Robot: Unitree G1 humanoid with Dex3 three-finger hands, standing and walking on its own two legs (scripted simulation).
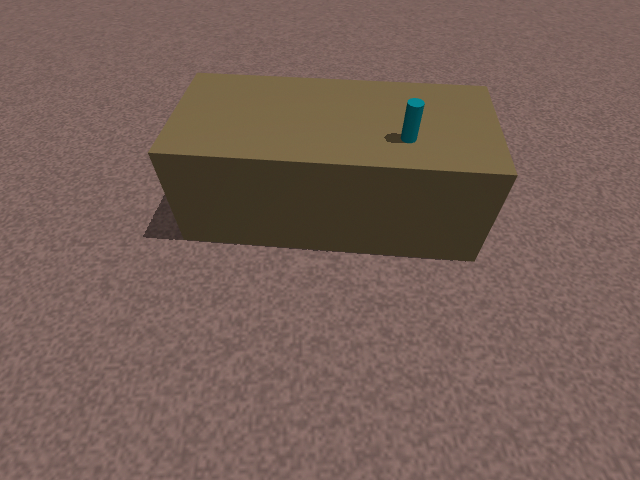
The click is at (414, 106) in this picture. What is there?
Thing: slim round
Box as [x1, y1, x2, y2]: [401, 98, 424, 142]
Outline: 418,98 411,98 407,101 401,133 401,139 405,142 413,142 416,139 424,102
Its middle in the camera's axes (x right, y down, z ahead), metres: +0.31 -0.40 +1.30
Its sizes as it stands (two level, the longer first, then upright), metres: 0.055 0.055 0.137
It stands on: a support 0.45 m high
